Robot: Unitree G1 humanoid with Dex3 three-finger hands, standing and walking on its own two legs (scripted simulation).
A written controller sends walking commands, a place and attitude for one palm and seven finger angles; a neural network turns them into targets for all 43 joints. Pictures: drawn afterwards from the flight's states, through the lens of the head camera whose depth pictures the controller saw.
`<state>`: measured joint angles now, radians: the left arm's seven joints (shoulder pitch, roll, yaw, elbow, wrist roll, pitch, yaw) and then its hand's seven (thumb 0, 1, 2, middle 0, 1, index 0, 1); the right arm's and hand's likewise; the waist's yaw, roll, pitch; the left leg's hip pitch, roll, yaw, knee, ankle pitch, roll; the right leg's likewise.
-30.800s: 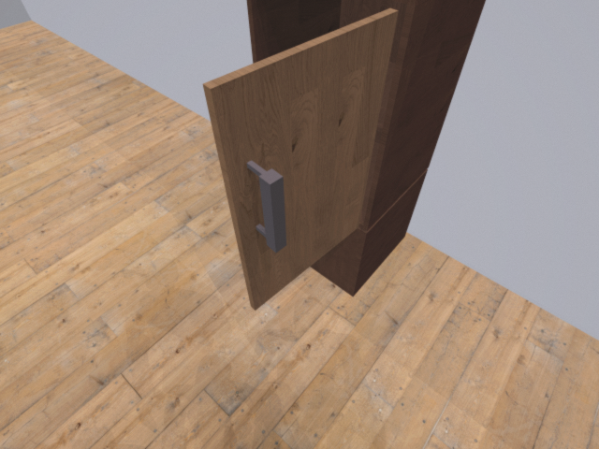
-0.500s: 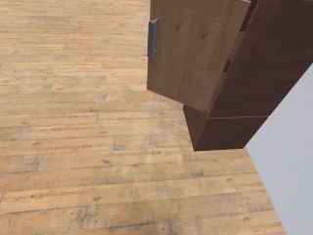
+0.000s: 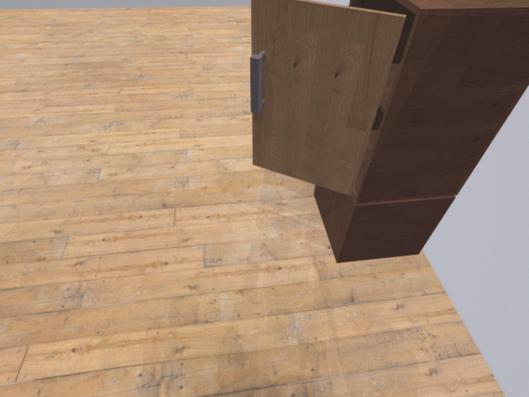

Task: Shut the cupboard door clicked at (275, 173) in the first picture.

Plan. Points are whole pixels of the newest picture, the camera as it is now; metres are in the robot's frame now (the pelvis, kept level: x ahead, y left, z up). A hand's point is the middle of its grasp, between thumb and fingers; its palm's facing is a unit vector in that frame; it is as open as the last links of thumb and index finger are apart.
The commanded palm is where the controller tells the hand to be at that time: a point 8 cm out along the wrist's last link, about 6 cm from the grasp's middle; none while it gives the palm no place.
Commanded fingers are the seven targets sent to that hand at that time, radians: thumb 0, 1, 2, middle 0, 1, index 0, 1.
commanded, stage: let the arm hang, fingers relaxed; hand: left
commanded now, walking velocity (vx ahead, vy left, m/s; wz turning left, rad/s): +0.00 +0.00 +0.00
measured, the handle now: (259, 82) +0.97 +0.07 +0.02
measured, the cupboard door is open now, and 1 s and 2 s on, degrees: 58 58 58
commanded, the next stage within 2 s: look to check the result in 0.24 s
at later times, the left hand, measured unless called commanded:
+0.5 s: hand out of the picture -0.07 +0.15 -0.18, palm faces +0.04 -0.98 -0.17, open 7.4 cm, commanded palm none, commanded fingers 0.00 0.90 0.90 -0.20 -0.30 -0.20 -0.30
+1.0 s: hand out of the picture -0.01 +0.15 -0.18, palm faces +0.02 -0.98 -0.18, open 7.4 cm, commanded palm none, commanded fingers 0.00 0.90 0.90 -0.20 -0.30 -0.20 -0.30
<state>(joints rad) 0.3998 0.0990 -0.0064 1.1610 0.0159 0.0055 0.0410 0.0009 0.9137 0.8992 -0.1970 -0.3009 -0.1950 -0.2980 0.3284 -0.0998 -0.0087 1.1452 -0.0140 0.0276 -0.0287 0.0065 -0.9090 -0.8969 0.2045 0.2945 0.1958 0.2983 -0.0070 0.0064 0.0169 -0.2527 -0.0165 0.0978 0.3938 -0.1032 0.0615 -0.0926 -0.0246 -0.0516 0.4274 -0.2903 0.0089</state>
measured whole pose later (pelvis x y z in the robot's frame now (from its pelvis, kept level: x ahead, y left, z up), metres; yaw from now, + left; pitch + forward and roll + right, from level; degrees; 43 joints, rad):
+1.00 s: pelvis +0.01 -0.01 +0.00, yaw +0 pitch -2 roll +0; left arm 0.31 0.13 0.00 1.14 0.01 -0.01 0.04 0.00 0.91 0.90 -0.20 -0.30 -0.20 -0.30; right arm 0.27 -0.14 -0.01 1.13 -0.01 0.01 -0.03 0.01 -0.91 -0.90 0.20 0.29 0.19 0.30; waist -0.01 0.00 0.05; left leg -0.25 0.00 0.09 0.40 -0.12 0.04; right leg -0.08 0.00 -0.05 0.40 -0.29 -0.01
